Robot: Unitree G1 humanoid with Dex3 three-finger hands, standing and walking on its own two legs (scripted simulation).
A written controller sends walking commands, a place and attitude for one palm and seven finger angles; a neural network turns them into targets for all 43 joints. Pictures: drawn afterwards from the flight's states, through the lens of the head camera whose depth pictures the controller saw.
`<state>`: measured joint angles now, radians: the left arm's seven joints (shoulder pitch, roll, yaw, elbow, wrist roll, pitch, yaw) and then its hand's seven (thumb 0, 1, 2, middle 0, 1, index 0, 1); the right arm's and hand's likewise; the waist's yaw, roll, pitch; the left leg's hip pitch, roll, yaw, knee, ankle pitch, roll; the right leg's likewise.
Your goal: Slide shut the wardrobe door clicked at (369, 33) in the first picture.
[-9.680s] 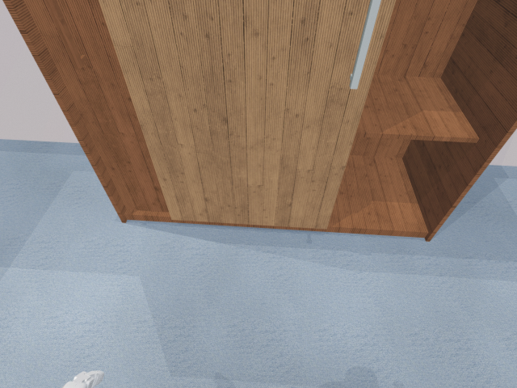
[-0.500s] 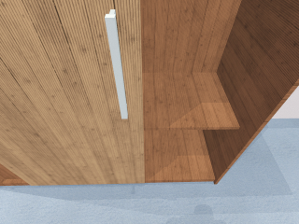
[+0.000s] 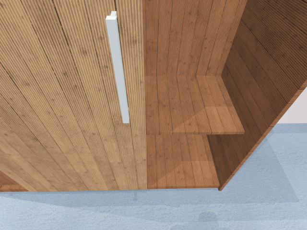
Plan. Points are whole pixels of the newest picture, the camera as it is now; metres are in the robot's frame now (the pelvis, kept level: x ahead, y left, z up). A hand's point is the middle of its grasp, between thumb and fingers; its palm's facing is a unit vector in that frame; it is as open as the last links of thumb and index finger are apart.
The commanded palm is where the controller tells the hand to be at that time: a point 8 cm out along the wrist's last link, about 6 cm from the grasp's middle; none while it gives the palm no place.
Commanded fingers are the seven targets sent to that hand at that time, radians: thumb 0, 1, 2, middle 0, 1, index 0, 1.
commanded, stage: look again from close up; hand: left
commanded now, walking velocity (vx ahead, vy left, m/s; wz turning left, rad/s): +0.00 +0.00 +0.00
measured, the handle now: (121, 77) +0.45 +0.12 +0.17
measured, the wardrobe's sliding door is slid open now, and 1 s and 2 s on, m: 0.47 0.47 0.47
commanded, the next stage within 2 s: raise the hand with hooked fingers in 0.28 s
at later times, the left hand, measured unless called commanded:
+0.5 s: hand out of the picture +0.09 +0.20 -0.11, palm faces +0.22 -0.94 -0.25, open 7.3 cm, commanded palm +0.10 +0.22 -0.06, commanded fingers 0.00 0.74 0.83 -0.21 -0.41 -0.21 -0.41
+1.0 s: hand (66, 218) +0.14 +0.20 +0.02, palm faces +0.15 -0.99 -0.06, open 9.8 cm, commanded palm +0.12 +0.26 +0.03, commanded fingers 0.00 0.15 0.58 -0.25 -0.78 -0.25 -0.78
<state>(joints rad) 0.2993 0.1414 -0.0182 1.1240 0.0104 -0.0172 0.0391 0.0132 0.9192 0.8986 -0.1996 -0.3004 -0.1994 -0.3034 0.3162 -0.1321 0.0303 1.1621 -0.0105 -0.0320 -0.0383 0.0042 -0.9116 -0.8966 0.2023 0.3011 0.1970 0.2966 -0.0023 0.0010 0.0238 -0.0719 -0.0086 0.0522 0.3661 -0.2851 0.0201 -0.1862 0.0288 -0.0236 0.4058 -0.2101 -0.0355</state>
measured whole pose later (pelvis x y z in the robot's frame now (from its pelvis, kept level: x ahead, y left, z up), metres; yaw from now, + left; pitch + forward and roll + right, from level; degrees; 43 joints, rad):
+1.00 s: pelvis -0.04 -0.01 -0.06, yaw +5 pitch +7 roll -2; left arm 0.41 0.23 0.15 -0.11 -0.26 -0.40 -0.23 0.02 0.37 0.68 -0.23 -0.64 -0.23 -0.64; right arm 0.18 -0.23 0.05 0.52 0.02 -0.24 -0.05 0.01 -0.91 -0.90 0.20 0.30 0.20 0.30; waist 0.06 0.02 -0.08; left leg -0.60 -0.01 -0.06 0.98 -0.50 0.01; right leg -0.63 0.00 -0.14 0.90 -0.40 -0.05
